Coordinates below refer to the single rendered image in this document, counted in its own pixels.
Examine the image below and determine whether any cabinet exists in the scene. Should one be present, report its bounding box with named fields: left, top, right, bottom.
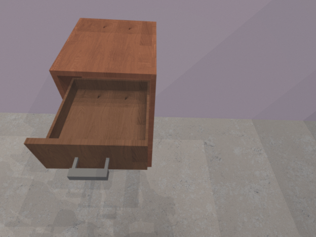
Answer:
left=49, top=18, right=157, bottom=167

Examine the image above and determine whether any handle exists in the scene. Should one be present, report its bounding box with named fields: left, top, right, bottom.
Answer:
left=67, top=157, right=110, bottom=180

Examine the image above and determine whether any drawer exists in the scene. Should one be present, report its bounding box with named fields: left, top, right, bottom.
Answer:
left=24, top=78, right=150, bottom=170

